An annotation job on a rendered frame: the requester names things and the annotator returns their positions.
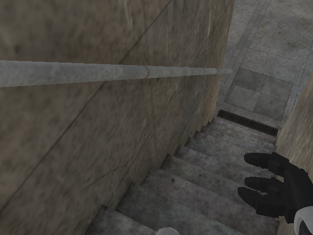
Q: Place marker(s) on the right robot forearm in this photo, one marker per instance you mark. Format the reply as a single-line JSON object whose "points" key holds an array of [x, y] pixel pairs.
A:
{"points": [[303, 221]]}

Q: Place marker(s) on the right robot hand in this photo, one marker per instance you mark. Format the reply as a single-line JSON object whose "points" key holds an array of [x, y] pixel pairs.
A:
{"points": [[284, 198]]}

